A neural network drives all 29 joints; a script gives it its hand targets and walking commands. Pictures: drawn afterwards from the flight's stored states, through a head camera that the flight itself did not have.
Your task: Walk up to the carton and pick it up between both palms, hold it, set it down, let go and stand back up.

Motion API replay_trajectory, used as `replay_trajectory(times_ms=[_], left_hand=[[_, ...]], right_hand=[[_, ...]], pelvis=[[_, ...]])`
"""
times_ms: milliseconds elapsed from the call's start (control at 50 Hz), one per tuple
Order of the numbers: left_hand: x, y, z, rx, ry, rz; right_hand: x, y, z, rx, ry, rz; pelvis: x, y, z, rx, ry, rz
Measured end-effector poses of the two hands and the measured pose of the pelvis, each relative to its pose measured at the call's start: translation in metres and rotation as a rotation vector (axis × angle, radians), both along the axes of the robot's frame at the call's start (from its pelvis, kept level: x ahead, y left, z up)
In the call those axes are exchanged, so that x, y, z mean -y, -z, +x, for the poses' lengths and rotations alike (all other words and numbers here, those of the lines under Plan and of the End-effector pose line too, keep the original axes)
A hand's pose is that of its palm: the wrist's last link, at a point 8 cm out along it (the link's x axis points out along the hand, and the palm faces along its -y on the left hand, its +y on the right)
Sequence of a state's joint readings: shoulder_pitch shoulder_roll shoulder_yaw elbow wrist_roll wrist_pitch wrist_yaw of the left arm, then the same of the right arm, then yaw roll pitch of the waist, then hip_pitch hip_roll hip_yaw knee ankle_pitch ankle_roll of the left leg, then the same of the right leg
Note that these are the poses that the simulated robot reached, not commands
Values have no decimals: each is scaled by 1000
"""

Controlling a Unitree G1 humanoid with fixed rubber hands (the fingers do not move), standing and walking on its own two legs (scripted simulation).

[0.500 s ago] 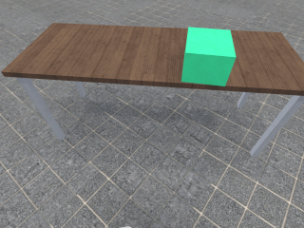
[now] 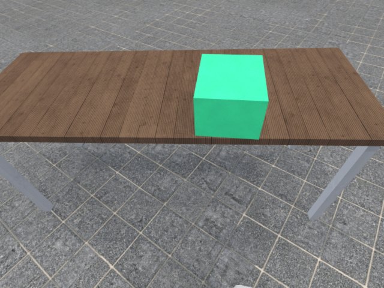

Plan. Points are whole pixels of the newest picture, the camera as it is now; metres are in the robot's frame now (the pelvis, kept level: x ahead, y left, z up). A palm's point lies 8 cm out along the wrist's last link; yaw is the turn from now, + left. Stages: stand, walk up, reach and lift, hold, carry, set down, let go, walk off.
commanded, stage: walk up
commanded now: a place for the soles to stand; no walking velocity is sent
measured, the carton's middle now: (229, 94) +0.70 -0.09 -0.01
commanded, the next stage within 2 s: none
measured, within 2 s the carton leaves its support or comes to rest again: neither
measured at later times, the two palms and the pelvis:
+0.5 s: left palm (74, 245) +0.23 +0.31 -0.09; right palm (356, 245) +0.23 -0.33 -0.07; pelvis +0.17 -0.01 +0.01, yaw +1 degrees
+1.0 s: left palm (111, 191) +0.37 +0.24 -0.07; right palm (355, 206) +0.33 -0.38 -0.08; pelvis +0.24 -0.06 +0.01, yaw +1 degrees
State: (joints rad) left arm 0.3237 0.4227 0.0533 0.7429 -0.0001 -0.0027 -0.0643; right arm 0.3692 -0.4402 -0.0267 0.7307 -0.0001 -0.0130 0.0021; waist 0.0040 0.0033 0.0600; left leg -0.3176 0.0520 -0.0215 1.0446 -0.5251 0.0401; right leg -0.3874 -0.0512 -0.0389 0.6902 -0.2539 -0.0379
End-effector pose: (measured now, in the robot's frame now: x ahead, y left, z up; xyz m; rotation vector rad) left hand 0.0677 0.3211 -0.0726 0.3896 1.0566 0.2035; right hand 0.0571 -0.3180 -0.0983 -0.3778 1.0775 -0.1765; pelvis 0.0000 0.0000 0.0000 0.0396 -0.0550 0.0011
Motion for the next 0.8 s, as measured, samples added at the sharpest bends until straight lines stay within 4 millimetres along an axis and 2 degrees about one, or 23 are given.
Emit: replay_trajectory(times_ms=[100, 220, 300, 360, 440, 560, 660, 800], left_hand=[[16, -11, 19, -19, -32, -3], [16, -13, 51, -26, -50, -9], [10, -2, 77, -38, -58, -27], [2, 16, 103, -41, -53, -40], [6, 24, 140, -50, -38, -58], [19, 17, 190, -47, -11, -51], [38, 17, 223, -33, -17, -11], [65, 9, 265, -7, 19, -10]], right_hand=[[12, -14, 40, 3, -16, 4], [13, -22, 86, 1, -36, 2], [8, -25, 118, -6, -46, -22], [5, -19, 141, 8, -35, -57], [8, -24, 161, 11, -16, -84], [26, -32, 193, 2, 4, -94], [46, -15, 227, -6, -10, -58], [57, -11, 261, -13, -28, -28]], pelvis=[[13, -14, 35, 4, -10, 1], [14, -19, 76, 5, -19, -8], [8, -15, 105, -14, -29, -30], [1, -2, 129, -6, -26, -44], [1, -1, 155, 8, -19, -39], [17, -7, 194, -1, -12, -36], [41, 1, 224, -7, -18, -19], [58, -3, 247, -33, -20, -18]])
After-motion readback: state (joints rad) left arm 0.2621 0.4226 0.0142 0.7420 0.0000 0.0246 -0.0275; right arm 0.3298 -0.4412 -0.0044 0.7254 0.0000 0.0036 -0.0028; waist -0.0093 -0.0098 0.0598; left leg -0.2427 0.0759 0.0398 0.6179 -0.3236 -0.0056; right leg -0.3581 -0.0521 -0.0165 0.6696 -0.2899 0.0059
